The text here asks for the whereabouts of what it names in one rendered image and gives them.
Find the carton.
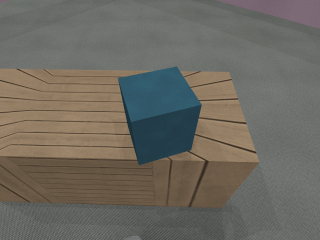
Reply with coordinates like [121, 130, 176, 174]
[118, 66, 202, 165]

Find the pedestal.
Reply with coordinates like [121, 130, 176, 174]
[0, 68, 259, 208]

